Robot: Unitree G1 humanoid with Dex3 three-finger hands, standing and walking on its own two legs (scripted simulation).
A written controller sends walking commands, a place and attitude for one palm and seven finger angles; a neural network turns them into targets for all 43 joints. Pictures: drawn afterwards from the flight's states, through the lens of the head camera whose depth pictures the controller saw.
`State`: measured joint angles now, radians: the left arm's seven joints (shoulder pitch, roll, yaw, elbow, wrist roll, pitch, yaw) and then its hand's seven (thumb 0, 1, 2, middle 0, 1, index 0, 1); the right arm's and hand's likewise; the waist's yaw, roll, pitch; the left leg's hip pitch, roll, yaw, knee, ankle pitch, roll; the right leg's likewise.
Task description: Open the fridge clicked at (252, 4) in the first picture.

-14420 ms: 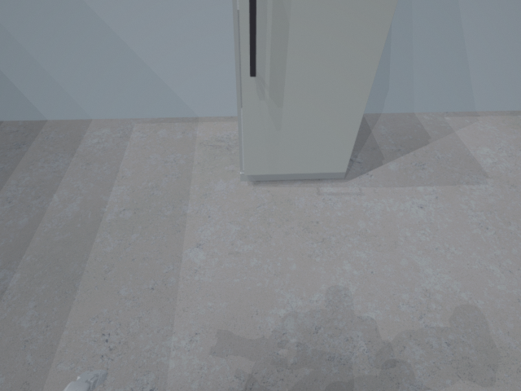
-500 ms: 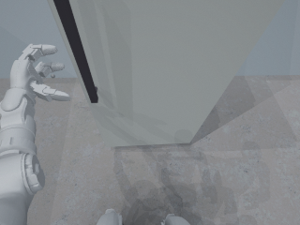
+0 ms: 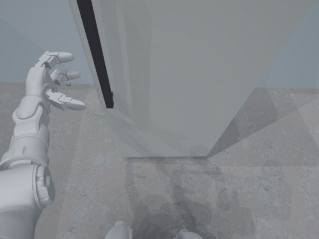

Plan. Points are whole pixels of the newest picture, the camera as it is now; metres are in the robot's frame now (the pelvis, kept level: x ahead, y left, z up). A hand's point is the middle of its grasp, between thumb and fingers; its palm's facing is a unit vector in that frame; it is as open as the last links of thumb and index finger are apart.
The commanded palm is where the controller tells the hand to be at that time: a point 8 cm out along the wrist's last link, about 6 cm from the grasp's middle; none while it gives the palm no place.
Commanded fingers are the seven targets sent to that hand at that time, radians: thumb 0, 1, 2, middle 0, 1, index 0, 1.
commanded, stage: move the hooked fingers beside the handle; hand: left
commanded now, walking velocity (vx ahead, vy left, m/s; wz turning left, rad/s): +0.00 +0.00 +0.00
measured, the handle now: (96, 41) +0.54 +0.14 +0.17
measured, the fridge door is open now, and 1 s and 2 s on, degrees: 0 0 0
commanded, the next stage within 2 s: feel for the door with the fingertips in 0.08 s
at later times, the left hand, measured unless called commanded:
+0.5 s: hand (80, 80) +0.48 +0.19 +0.10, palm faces +0.00 -1.00 +0.02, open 14.0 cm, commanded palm +0.46 +0.23 +0.10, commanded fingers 0.00 -0.50 0.30 -0.30 -1.20 -0.30 -1.20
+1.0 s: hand (89, 74) +0.50 +0.17 +0.11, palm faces +0.01 -1.00 +0.00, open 14.0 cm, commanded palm +0.47 +0.22 +0.10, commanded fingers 0.00 -0.50 0.30 -0.30 -1.20 -0.30 -1.20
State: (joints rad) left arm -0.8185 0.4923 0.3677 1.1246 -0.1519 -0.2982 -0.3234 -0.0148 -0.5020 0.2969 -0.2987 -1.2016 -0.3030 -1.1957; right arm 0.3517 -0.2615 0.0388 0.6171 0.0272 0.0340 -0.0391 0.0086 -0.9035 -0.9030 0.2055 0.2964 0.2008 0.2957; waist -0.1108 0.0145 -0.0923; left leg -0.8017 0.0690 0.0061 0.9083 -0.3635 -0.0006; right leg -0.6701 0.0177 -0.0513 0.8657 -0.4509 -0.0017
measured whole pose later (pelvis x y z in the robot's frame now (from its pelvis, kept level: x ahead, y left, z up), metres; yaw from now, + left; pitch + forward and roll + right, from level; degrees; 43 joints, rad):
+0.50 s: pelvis +0.00 +0.00 +0.00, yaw -1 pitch +15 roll -2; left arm -0.80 0.45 0.37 1.07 -0.14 -0.32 -0.27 -0.02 -0.50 0.30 -0.30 -1.20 -0.30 -1.20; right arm 0.42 -0.26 0.02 0.64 0.02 0.03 -0.03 0.01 -0.90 -0.90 0.20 0.30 0.20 0.30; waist -0.13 0.02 -0.10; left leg -0.81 0.08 0.01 0.91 -0.37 -0.01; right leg -0.69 0.03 -0.04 0.87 -0.45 -0.01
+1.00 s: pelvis +0.00 -0.01 +0.00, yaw +0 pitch +16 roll -2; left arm -0.90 0.45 0.35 1.15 -0.11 -0.32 -0.22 -0.02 -0.50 0.30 -0.30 -1.20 -0.30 -1.20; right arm 0.39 -0.26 0.02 0.64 0.01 0.03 -0.02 0.01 -0.90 -0.90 0.20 0.30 0.20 0.30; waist -0.14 0.03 -0.09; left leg -0.83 0.08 0.01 0.91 -0.36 -0.01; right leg -0.71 0.03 -0.05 0.89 -0.46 -0.01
